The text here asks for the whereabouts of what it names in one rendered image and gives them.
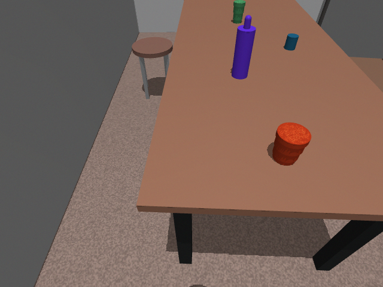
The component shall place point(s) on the table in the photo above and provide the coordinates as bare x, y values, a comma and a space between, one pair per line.
211, 149

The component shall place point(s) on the stool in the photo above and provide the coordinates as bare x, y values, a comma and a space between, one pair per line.
151, 47

